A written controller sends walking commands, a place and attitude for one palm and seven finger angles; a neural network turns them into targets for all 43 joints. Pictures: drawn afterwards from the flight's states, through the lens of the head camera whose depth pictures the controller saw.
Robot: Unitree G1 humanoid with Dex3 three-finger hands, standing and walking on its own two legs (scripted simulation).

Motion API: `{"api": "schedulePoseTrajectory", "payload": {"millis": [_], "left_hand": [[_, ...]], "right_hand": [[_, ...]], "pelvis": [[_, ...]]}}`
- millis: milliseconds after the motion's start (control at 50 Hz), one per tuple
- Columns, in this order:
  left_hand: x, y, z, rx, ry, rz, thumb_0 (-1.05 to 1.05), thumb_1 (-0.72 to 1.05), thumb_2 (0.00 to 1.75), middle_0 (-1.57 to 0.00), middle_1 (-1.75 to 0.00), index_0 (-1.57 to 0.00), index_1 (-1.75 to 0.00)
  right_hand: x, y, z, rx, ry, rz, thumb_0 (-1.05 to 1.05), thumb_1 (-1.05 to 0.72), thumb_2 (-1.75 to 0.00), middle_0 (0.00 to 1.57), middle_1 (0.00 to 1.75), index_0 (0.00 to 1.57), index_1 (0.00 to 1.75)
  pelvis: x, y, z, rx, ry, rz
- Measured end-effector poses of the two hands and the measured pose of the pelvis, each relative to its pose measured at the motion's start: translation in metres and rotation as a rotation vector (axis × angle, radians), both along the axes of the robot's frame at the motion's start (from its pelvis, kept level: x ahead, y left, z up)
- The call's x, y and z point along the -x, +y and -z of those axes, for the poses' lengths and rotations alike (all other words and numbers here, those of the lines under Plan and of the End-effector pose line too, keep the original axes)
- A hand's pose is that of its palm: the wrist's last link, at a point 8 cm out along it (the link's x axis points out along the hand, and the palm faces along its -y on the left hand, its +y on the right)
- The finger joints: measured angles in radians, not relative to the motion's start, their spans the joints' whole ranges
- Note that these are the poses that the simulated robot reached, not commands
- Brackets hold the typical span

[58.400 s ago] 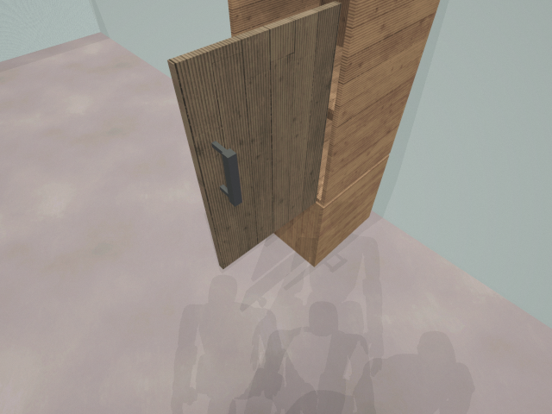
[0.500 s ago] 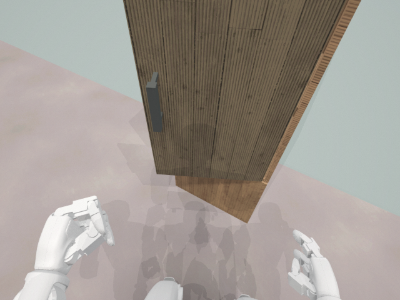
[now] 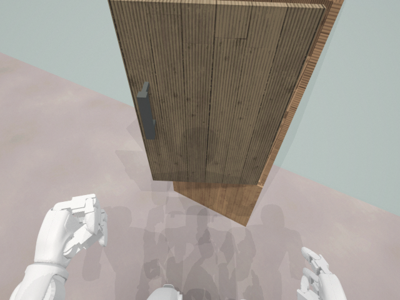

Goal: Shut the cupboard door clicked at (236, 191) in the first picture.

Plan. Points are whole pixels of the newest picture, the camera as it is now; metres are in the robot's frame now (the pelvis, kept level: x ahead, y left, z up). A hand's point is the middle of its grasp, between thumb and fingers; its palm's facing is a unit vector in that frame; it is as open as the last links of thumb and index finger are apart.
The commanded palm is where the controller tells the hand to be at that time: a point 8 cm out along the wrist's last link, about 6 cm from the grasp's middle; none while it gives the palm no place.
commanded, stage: raise the hand and make a fist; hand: left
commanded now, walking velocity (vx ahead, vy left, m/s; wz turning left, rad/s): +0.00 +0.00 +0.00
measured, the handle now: (148, 111) +0.51 +0.16 +0.08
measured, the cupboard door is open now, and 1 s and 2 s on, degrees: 26 26 26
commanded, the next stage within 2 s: bring the fist close to the handle in 0.16 s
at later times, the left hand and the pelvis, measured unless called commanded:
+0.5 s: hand (122, 209) +0.26 +0.16 +0.07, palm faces -0.01 -1.00 -0.04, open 3.1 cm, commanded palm +0.25 +0.21 +0.08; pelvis -0.01 -0.02 +0.00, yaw +1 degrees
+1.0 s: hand (142, 161) +0.37 +0.15 +0.07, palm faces +0.02 -1.00 -0.02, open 3.1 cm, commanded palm +0.35 +0.19 +0.08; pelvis +0.00 -0.02 +0.00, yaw -1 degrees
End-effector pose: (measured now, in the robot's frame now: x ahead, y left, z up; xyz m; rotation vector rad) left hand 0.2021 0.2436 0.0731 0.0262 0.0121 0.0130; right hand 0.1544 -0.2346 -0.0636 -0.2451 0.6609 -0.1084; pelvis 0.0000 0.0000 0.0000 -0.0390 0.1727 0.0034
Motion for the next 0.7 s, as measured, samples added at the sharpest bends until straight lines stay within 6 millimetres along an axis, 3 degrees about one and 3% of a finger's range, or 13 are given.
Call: {"api": "schedulePoseTrajectory", "payload": {"millis": [340,500,700], "left_hand": [[0.005,-0.017,-0.004,-0.021,-0.016,-0.004,0.02,0.90,0.90,-1.30,-1.50,-1.30,-1.50],[-0.037,-0.029,-0.002,-0.013,-0.045,0.021,0.02,0.90,0.90,-1.30,-1.50,-1.31,-1.50],[-0.088,-0.037,-0.006,-0.003,-0.026,0.012,0.02,0.90,0.90,-1.30,-1.50,-1.30,-1.50]], "right_hand": [[-0.006,-0.006,0.005,-0.033,-0.028,-0.019,0.01,-0.91,-0.90,0.20,0.30,0.20,0.30],[-0.002,-0.011,0.015,-0.030,0.003,-0.013,0.01,-0.91,-0.90,0.20,0.30,0.20,0.30],[0.018,-0.022,0.016,-0.034,0.084,0.045,0.01,-0.91,-0.90,0.20,0.30,0.20,0.30]], "pelvis": [[0.005,-0.014,0.001,-0.011,-0.009,-0.005],[0.009,-0.018,0.004,-0.014,-0.001,-0.007],[0.001,-0.019,-0.004,-0.030,0.008,0.014]]}}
